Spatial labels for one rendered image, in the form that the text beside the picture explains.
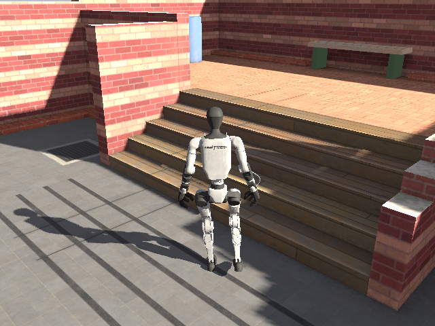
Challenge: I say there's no right robot upper arm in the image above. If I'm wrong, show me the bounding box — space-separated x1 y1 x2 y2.
230 136 249 173

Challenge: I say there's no robot right forearm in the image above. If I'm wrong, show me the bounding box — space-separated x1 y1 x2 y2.
243 163 257 192

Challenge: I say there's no humanoid robot torso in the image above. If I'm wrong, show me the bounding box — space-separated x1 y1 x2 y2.
201 133 232 204

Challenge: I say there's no left robot hand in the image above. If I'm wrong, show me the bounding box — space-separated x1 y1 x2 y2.
178 192 194 208

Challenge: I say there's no robot left thigh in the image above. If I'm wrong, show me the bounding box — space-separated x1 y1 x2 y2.
195 189 214 233

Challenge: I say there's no left robot upper arm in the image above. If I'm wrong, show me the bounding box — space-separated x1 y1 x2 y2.
185 137 202 175

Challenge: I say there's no robot left forearm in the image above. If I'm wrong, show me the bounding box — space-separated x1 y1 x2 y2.
179 165 192 194

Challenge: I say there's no right robot hand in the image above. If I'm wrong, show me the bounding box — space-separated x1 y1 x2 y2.
244 189 260 206

